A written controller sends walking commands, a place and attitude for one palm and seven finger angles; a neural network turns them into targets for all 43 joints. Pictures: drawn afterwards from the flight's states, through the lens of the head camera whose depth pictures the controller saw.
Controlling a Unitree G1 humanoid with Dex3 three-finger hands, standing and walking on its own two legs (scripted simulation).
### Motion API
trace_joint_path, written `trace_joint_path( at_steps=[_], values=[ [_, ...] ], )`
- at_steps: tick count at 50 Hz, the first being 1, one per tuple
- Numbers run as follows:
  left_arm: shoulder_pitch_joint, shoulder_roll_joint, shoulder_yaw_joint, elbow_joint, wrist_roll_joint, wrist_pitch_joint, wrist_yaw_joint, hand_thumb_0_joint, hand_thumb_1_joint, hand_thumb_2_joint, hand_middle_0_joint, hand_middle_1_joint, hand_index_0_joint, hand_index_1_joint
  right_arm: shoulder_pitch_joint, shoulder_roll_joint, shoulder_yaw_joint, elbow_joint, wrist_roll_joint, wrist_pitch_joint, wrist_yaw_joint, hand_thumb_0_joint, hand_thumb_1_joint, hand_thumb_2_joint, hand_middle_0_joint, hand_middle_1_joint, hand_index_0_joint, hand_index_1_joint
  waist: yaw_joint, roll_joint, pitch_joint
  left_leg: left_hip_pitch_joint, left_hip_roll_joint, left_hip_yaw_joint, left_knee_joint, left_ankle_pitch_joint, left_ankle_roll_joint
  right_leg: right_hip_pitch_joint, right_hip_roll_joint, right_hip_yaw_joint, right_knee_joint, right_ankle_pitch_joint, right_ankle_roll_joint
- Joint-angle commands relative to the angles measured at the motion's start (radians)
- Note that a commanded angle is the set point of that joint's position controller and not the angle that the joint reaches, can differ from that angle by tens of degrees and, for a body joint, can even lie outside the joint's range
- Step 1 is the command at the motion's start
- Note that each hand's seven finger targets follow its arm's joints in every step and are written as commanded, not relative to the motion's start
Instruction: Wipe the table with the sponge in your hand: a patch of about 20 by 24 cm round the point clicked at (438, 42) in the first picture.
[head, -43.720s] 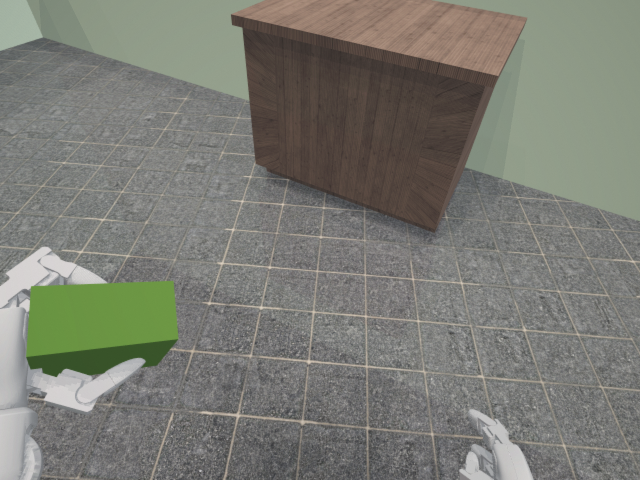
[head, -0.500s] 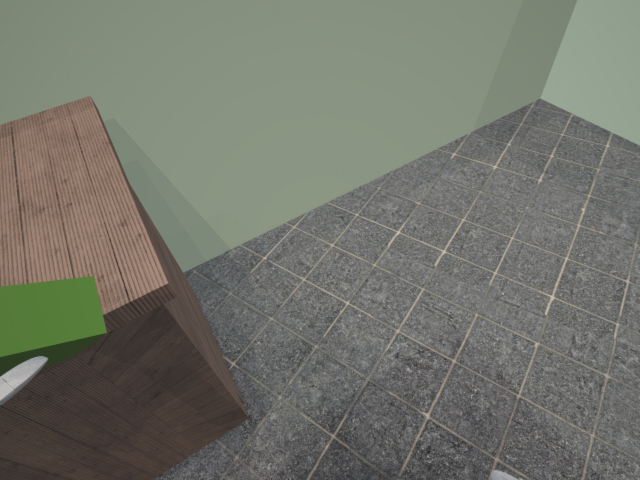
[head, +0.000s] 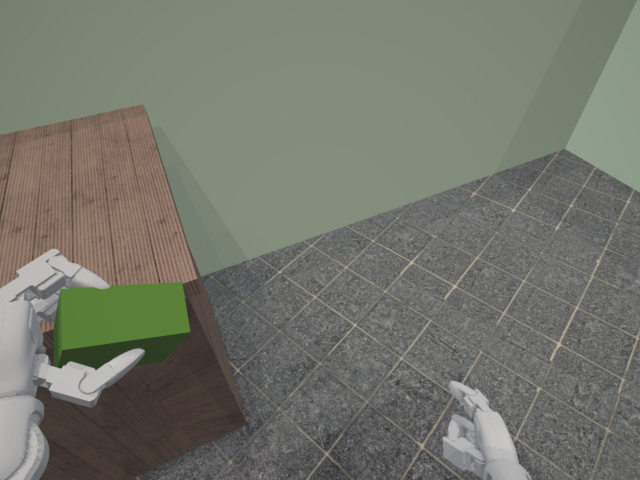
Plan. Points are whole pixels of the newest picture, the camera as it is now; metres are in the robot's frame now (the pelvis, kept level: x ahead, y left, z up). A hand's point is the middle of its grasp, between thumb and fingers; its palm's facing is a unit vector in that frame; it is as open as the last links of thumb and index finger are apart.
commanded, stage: bring the hand home and regain balance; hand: left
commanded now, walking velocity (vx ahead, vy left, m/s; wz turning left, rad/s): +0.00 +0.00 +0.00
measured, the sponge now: (136, 328) +0.23 +0.23 +0.13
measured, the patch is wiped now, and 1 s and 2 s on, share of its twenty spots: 1.00 1.00 1.00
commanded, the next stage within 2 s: come to a stop and stand still in 0.72 s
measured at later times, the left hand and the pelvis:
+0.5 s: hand (74, 388) +0.16 +0.25 +0.14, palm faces +0.43 -0.84 -0.33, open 9.5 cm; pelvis -0.04 +0.00 +0.00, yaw +1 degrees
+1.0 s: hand (24, 314) +0.21 +0.30 +0.18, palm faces +0.54 -0.76 -0.37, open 9.5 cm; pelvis -0.05 +0.00 -0.01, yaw +2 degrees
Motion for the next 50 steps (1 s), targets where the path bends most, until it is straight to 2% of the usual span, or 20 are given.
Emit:
trace_joint_path(
  at_steps=[1,4,5,6,9,14,21,24,25,29,30,32,39,43,44,45,46,47,49,50],
  values=[
    [-0.139,0.17,0.077,-0.208,-0.011,-0.039,-0.002,0.0,0.1,1.3,-1.2,-1.6,-1.2,-1.6,-0.071,-0.155,-0.081,-0.17,0.021,-0.029,-0.028,0.0,-0.9,-0.9,0.2,0.3,0.2,0.3,-0.049,-0.303,-0.22,0.177,0.098,-0.074,0.071,0.469,-0.018,0.094,-0.148,0.085,0.061,0.769,0.064],
    [-0.107,0.259,0.154,-0.422,-0.004,-0.056,0.019,0.0,0.1,1.3,-1.2,-1.6,-1.2,-1.6,-0.095,-0.153,-0.075,-0.19,0.021,-0.031,-0.029,0.0,-0.9,-0.9,0.2,0.3,0.2,0.3,-0.036,-0.012,-0.208,0.186,0.085,-0.073,0.072,0.501,-0.01,0.073,-0.152,0.099,0.07,0.653,0.06],
    [-0.049,0.226,0.134,-0.441,-0.009,-0.06,0.024,0.0,0.1,1.3,-1.2,-1.6,-1.2,-1.6,-0.091,-0.138,-0.067,-0.186,0.022,-0.033,-0.028,0.0,-0.9,-0.9,0.2,0.3,0.2,0.3,-0.036,0.056,-0.182,0.169,0.09,-0.088,0.065,0.499,-0.013,0.066,-0.148,0.091,0.063,0.563,0.051],
    [-0.024,0.239,0.144,-0.474,-0.006,-0.064,0.032,0.0,0.1,1.3,-1.2,-1.6,-1.2,-1.6,-0.086,-0.142,-0.066,-0.181,0.021,-0.036,-0.025,0.0,-0.9,-0.9,0.2,0.3,0.2,0.3,-0.035,0.085,-0.153,0.149,0.095,-0.107,0.053,0.477,-0.017,0.05,-0.138,0.089,0.051,0.473,0.046],
    [0.077,0.269,0.206,-0.456,-0.008,-0.073,0.049,0.0,0.1,1.3,-1.2,-1.6,-1.2,-1.6,-0.07,-0.152,-0.081,-0.17,0.013,-0.042,-0.027,0.0,-0.9,-0.9,0.2,0.3,0.2,0.3,-0.036,0.05,-0.126,0.115,0.107,-0.14,0.041,0.413,-0.025,0.033,-0.128,0.093,0.028,0.334,0.035],
    [0.144,0.186,0.177,-0.242,-0.017,-0.082,0.046,0.0,0.1,1.3,-1.2,-1.6,-1.2,-1.6,-0.037,-0.159,-0.1,-0.149,0.011,-0.039,-0.039,0.0,-0.9,-0.9,0.2,0.3,0.2,0.3,-0.054,-0.029,-0.046,0.093,0.101,-0.138,0.003,0.172,-0.03,-0.073,-0.117,0.115,-0.043,0.124,0.031],
    [-0.056,0.134,0.062,-0.186,0.003,-0.081,0.037,0.0,0.1,1.3,-1.2,-1.6,-1.2,-1.6,-0.055,-0.164,-0.09,-0.151,0.008,-0.063,-0.052,0.0,-0.9,-0.9,0.2,0.3,0.2,0.3,-0.064,-0.088,0.042,0.1,0.088,-0.131,-0.052,-0.075,-0.021,-0.212,-0.095,0.112,-0.144,-0.161,0.04],
    [-0.176,0.189,0.075,-0.283,0.017,-0.095,0.047,0.0,0.1,1.3,-1.2,-1.6,-1.2,-1.6,-0.068,-0.17,-0.086,-0.152,0.0,-0.08,-0.058,0.0,-0.9,-0.9,0.2,0.3,0.2,0.3,-0.063,-0.031,0.038,0.113,0.087,-0.141,-0.087,-0.115,-0.018,-0.215,-0.085,0.105,-0.141,-0.176,0.035],
    [-0.179,0.169,0.058,-0.29,0.019,-0.099,0.049,0.0,0.1,1.3,-1.2,-1.6,-1.2,-1.6,-0.068,-0.16,-0.08,-0.149,-0.001,-0.085,-0.059,0.0,-0.9,-0.9,0.2,0.3,0.2,0.3,-0.061,-0.007,0.04,0.097,0.092,-0.152,-0.11,-0.152,-0.014,-0.194,-0.076,0.092,-0.129,-0.169,0.037],
    [-0.153,0.212,0.11,-0.315,0.031,-0.102,0.06,0.0,0.1,1.3,-1.2,-1.6,-1.2,-1.6,-0.072,-0.167,-0.078,-0.155,-0.011,-0.092,-0.056,0.0,-0.9,-0.9,0.2,0.3,0.2,0.3,-0.049,0.099,0.024,-0.006,0.111,-0.204,-0.203,-0.3,-0.009,-0.073,-0.039,0.067,-0.057,-0.103,0.039],
    [-0.124,0.181,0.097,-0.302,0.03,-0.102,0.058,0.0,0.1,1.3,-1.2,-1.6,-1.2,-1.6,-0.068,-0.152,-0.072,-0.152,-0.011,-0.09,-0.055,0.0,-0.9,-0.9,0.2,0.3,0.2,0.3,-0.045,0.096,0.018,-0.042,0.117,-0.216,-0.227,-0.338,-0.01,-0.031,-0.029,0.049,-0.033,-0.094,0.04],
    [-0.08,0.178,0.115,-0.279,0.027,-0.099,0.056,0.0,0.1,1.3,-1.2,-1.6,-1.2,-1.6,-0.062,-0.147,-0.074,-0.156,-0.011,-0.088,-0.05,0.0,-0.9,-0.9,0.2,0.3,0.2,0.3,-0.041,0.058,-0.004,-0.062,0.107,-0.202,-0.225,-0.326,-0.016,0.016,-0.023,0.042,-0.029,-0.07,0.036],
    [-0.047,0.132,0.077,-0.208,0.015,-0.081,0.039,0.0,0.1,1.3,-1.2,-1.6,-1.2,-1.6,-0.064,-0.152,-0.078,-0.154,-0.008,-0.083,-0.039,0.0,-0.9,-0.9,0.2,0.3,0.2,0.3,-0.05,-0.046,-0.016,0.066,0.09,-0.158,-0.138,-0.132,-0.034,-0.087,-0.058,0.075,-0.101,-0.059,0.029],
    [-0.13,0.129,0.053,-0.215,0.021,-0.08,0.042,0.0,0.1,1.3,-1.2,-1.6,-1.2,-1.6,-0.069,-0.157,-0.076,-0.149,-0.002,-0.085,-0.043,0.0,-0.9,-0.9,0.2,0.3,0.2,0.3,-0.049,-0.03,-0.005,0.085,0.101,-0.166,-0.145,-0.095,-0.026,-0.092,-0.055,0.064,-0.087,-0.012,0.036],
    [-1.194,0.931,0.471,-0.587,0.119,-0.287,0.061,0.0,0.1,1.3,-1.2,-1.6,-1.2,-1.6,0.089,-0.153,0.05,-0.291,0.054,-0.126,-0.07,0.0,-0.9,-0.9,0.2,0.3,0.2,0.3,-0.138,0.094,0.247,-0.345,0.121,-0.153,-0.15,-0.338,0.017,0.018,-0.011,0.019,0.062,-0.065,0.104],
    [-0.861,0.405,0.308,-0.136,0.102,-0.238,0.036,0.0,0.1,1.3,-1.2,-1.6,-1.2,-1.6,-0.034,-0.031,0.003,-0.192,0.042,-0.19,-0.035,0.0,-0.9,-0.9,0.2,0.3,0.2,0.3,-0.046,-0.039,0.032,-0.185,0.192,-0.145,-0.105,-0.325,0.02,-0.16,-0.033,-0.023,0.12,-0.191,0.072],
    [-0.674,0.382,0.267,-0.133,0.089,-0.236,0.031,0.0,0.1,1.3,-1.2,-1.6,-1.2,-1.6,-0.009,-0.089,-0.025,-0.159,0.002,-0.211,-0.018,0.0,-0.9,-0.9,0.2,0.3,0.2,0.3,-0.038,-0.041,0.05,-0.103,0.154,-0.122,-0.147,-0.335,-0.025,-0.138,-0.029,-0.016,0.067,-0.165,0.045],
    [-0.425,0.236,0.173,0.024,0.07,-0.205,0.024,0.0,0.1,1.3,-1.2,-1.6,-1.2,-1.6,0.029,-0.143,-0.068,-0.157,0.003,-0.205,-0.006,0.0,-0.9,-0.9,0.2,0.3,0.2,0.3,-0.026,0.039,0.035,0.002,0.111,-0.08,-0.116,-0.286,-0.047,-0.139,-0.033,0.039,0.013,-0.107,0.023],
    [-0.245,0.139,0.108,-0.114,0.042,-0.192,0.002,0.0,0.1,1.3,-1.2,-1.6,-1.2,-1.6,0.041,-0.148,-0.085,-0.179,0.006,-0.214,0.029,0.0,-0.9,-0.9,0.2,0.3,0.2,0.3,-0.03,0.161,-0.073,0.076,0.084,-0.051,-0.082,-0.206,-0.052,-0.072,-0.072,0.067,-0.006,-0.012,0.02],
    [-0.194,0.121,0.088,-0.229,0.038,-0.198,-0.008,0.0,0.1,1.3,-1.2,-1.6,-1.2,-1.6,0.033,-0.146,-0.085,-0.192,0.011,-0.213,0.045,0.0,-0.9,-0.9,0.2,0.3,0.2,0.3,-0.033,0.13,-0.075,0.066,0.08,-0.059,-0.078,-0.165,-0.051,-0.039,-0.079,0.08,-0.011,0.015,0.023]
  ],
)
